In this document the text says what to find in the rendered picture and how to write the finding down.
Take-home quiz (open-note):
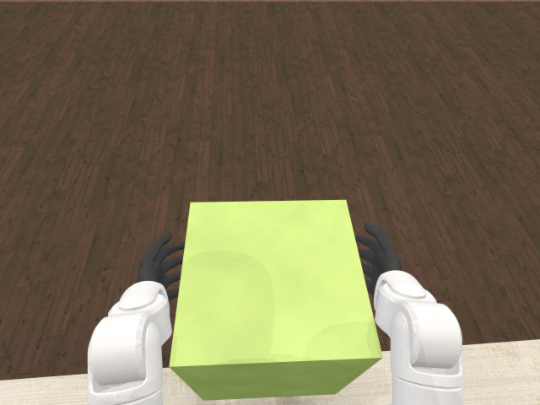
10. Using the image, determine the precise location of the robot right forearm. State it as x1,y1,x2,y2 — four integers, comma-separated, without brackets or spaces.
374,270,464,405

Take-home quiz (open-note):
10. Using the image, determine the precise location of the right robot hand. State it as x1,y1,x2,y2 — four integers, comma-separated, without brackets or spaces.
354,223,402,297

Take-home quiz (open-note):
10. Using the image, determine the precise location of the robot left forearm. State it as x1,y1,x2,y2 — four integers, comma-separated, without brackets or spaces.
88,281,172,405

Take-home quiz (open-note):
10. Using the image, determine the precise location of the left robot hand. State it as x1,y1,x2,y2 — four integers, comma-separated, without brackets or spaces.
136,231,185,302

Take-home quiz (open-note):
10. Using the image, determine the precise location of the carton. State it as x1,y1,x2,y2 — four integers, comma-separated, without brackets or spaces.
169,200,383,401

